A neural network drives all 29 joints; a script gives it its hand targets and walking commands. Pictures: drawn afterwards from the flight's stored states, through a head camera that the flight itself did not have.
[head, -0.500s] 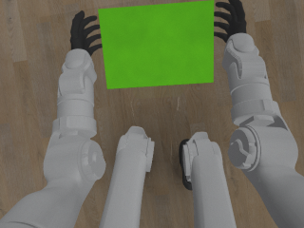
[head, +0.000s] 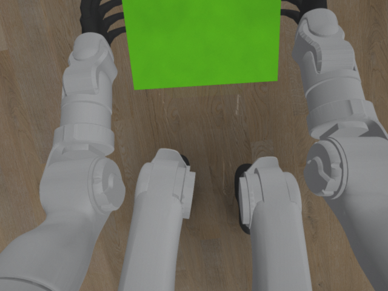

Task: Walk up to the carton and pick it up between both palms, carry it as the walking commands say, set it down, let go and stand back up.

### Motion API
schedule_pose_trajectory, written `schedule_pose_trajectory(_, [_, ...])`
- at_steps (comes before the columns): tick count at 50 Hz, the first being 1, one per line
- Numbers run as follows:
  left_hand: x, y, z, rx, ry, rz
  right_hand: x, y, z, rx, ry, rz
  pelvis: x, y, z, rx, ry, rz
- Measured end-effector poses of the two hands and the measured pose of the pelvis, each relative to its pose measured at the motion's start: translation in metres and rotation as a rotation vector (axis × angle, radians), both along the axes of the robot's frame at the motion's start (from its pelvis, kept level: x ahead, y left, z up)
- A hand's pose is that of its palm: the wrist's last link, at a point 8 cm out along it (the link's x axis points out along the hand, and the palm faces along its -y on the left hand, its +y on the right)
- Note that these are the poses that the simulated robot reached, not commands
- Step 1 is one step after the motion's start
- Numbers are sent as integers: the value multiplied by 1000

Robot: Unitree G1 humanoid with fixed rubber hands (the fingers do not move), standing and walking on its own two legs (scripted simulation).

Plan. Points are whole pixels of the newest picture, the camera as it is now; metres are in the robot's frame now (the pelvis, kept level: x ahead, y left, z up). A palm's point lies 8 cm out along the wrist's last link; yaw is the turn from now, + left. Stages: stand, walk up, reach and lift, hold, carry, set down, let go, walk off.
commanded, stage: set down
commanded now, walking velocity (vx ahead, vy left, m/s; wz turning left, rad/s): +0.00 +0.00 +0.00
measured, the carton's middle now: (201, 38) +0.53 +0.05 -0.24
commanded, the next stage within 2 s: none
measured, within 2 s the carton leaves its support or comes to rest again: rests again in 0.98 s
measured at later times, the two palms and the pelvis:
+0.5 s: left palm (107, 39) +0.51 +0.22 -0.18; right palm (301, 18) +0.56 -0.12 -0.19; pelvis +0.01 -0.01 -0.02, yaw +0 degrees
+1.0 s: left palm (110, 46) +0.50 +0.23 -0.21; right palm (296, 25) +0.55 -0.12 -0.21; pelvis +0.00 +0.00 -0.04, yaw +0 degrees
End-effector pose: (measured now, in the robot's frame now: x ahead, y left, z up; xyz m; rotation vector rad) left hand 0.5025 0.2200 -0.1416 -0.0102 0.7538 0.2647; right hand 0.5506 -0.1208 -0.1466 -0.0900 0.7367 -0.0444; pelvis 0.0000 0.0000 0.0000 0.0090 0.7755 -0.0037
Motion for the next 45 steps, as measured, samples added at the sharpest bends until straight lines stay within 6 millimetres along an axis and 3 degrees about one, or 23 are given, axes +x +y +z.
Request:
schedule_pose_trajectory(15, [3, 3, -36, -7, 24, -9, 8, 2, -36, -8, 27, 27, 9, -5, -16, 8, -73, -7])
schedule_pose_trajectory(45, [-3, 4, -61, -20, 52, -25, 0, 0, -57, -9, 56, 56, -2, -3, -33, 8, -182, -4])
